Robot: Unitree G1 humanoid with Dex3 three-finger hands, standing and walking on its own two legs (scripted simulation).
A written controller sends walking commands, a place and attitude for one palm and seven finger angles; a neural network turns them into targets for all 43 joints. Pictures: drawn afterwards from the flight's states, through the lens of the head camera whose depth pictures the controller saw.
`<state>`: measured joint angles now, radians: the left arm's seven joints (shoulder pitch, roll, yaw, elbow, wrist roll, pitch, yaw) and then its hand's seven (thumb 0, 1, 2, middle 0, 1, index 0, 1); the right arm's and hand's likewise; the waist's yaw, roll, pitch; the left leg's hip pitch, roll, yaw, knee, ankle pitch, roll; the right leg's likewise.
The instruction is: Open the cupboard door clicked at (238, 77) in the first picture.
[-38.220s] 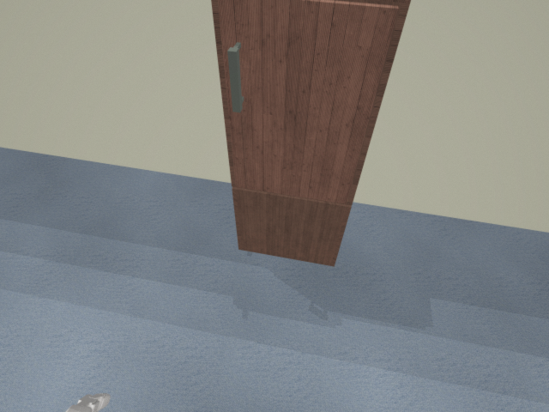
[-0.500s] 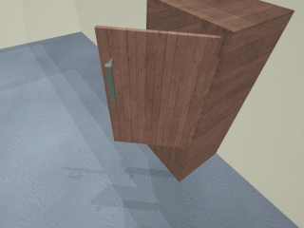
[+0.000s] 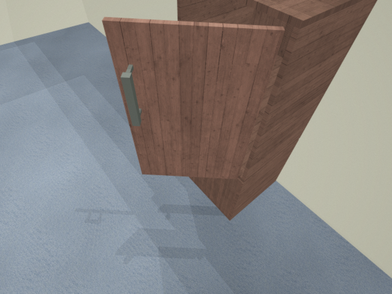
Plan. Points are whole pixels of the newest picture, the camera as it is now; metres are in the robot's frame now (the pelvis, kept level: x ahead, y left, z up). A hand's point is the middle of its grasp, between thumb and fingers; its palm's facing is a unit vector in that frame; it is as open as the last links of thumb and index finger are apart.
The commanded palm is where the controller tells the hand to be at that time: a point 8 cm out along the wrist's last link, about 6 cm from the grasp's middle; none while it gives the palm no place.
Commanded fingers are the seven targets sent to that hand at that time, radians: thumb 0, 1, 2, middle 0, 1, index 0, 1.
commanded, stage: come to a stop and stand still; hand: left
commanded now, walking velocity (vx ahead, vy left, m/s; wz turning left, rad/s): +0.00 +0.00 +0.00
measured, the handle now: (133, 96) +0.55 +0.20 +0.07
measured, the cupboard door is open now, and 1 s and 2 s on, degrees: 48 48 48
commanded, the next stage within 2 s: look again from close up in 1.16 s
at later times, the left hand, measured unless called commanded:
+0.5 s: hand out of the picture +0.00 +0.17 -0.16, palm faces +0.00 -0.97 -0.25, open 7.4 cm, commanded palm none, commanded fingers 0.00 0.90 0.90 -0.20 -0.30 -0.20 -0.30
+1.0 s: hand out of the picture +0.07 +0.16 -0.16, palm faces +0.01 -0.97 -0.23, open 7.4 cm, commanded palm none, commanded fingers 0.00 0.90 0.90 -0.20 -0.30 -0.20 -0.30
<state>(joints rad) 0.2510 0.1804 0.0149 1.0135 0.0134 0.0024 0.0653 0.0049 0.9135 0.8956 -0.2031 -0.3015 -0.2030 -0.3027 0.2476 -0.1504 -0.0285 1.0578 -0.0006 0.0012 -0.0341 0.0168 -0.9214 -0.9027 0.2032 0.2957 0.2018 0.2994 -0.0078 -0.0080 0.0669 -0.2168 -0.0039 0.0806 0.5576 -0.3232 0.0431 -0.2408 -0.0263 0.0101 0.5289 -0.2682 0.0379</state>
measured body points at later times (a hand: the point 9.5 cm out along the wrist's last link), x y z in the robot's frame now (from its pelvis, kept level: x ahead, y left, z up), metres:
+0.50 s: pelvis -0.01 -0.03 +0.01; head +0.00 -0.04 +0.46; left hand +0.00 +0.22 -0.14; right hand +0.03 -0.27 -0.15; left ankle -0.01 +0.09 -0.73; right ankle +0.01 -0.14 -0.73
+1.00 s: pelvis +0.02 -0.04 +0.01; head +0.03 -0.04 +0.46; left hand +0.07 +0.21 -0.14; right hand +0.06 -0.28 -0.15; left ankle -0.01 +0.09 -0.73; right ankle +0.01 -0.14 -0.73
